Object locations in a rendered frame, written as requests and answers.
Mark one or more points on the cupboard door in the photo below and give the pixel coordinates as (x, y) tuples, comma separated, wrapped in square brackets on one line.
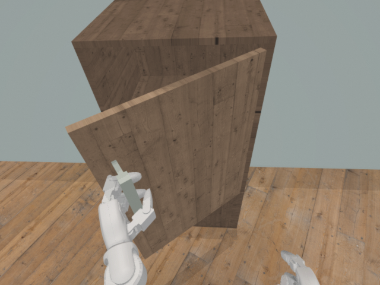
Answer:
[(189, 140)]

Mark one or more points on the handle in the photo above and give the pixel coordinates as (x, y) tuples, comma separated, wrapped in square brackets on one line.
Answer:
[(128, 187)]

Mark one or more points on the robot left forearm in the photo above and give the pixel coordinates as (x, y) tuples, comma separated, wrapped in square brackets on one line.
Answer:
[(124, 266)]

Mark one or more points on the left robot hand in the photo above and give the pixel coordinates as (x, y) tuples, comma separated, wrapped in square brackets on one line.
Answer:
[(113, 208)]

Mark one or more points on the right robot hand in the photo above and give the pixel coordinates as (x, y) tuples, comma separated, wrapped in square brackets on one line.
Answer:
[(304, 275)]

